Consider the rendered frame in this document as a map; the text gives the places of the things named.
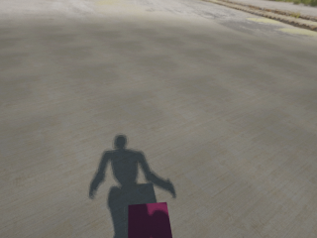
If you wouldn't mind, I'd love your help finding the carton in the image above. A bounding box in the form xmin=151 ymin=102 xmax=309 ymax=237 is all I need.
xmin=128 ymin=202 xmax=172 ymax=238

